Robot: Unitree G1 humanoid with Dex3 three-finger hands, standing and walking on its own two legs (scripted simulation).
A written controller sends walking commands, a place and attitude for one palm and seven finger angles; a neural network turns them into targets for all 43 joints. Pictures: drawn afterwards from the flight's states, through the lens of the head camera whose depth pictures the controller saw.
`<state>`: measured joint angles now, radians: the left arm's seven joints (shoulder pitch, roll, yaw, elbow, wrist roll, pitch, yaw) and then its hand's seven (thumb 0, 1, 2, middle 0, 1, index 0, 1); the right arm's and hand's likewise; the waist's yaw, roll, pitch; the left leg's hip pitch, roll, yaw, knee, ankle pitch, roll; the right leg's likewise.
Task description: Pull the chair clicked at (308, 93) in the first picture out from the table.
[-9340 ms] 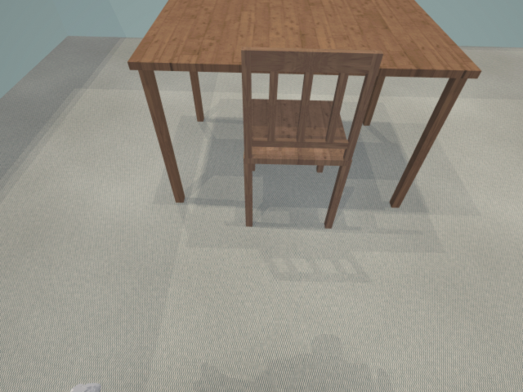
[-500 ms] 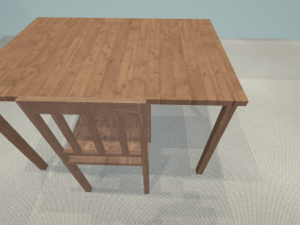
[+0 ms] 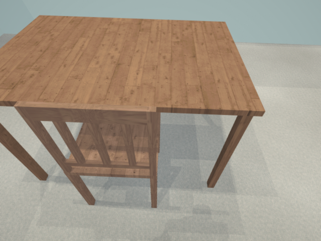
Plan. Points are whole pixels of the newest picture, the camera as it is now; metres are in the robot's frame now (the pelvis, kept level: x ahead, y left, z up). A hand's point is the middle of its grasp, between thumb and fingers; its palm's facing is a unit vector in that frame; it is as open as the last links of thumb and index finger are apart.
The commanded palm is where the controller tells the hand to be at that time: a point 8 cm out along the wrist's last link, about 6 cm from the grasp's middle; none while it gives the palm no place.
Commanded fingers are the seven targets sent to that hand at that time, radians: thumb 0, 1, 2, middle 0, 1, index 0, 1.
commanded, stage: look again from close up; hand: left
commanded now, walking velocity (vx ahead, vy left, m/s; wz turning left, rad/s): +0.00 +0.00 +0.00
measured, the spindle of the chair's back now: (100, 144) +0.45 +0.25 -0.12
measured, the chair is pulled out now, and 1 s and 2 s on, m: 0.00 0.00 0.00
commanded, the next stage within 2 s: raise the hand toward the chair's back in 0.52 s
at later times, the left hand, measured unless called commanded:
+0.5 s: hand out of the picture -0.01 +0.16 -0.18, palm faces +0.02 -0.99 -0.17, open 7.3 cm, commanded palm none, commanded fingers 0.00 0.90 0.90 -0.20 -0.30 -0.20 -0.30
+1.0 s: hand (111, 226) +0.17 +0.13 -0.05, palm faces -0.06 -1.00 +0.03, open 8.8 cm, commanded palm +0.12 +0.22 -0.07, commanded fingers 0.00 0.43 0.70 -0.15 -0.23 -0.15 -0.23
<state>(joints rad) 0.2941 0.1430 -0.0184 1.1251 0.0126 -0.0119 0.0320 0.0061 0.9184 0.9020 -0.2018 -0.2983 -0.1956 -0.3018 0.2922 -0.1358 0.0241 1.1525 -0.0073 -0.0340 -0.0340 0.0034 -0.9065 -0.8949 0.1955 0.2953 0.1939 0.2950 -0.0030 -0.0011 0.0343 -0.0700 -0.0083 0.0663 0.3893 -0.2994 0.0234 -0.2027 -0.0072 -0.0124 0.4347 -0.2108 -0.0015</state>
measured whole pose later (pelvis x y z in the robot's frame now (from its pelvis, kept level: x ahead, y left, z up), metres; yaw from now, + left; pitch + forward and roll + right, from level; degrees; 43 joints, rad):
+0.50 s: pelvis +0.00 +0.00 +0.00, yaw +0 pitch -1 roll +0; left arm 0.31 0.13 -0.01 1.13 0.01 -0.01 0.04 0.01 0.92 0.90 -0.20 -0.30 -0.19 -0.30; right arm 0.32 -0.11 0.02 1.16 -0.01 -0.04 -0.04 0.00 -0.91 -0.89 0.20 0.30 0.19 0.30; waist 0.00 0.00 0.03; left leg -0.07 -0.01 0.07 0.39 -0.30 0.03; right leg -0.21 -0.01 -0.01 0.45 -0.22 0.00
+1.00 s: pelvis -0.03 -0.01 -0.08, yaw +2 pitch +12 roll +1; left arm 0.39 0.14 0.06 0.17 -0.17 -0.55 -0.28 0.01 0.67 0.80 -0.18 -0.26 -0.17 -0.26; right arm 0.15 -0.28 -0.09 0.50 0.02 -0.26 0.02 0.02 -0.91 -0.90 0.20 0.30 0.19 0.30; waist -0.03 -0.07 -0.16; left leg -0.71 -0.01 0.05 1.07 -0.56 0.01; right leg -0.83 -0.03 -0.03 1.08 -0.46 -0.02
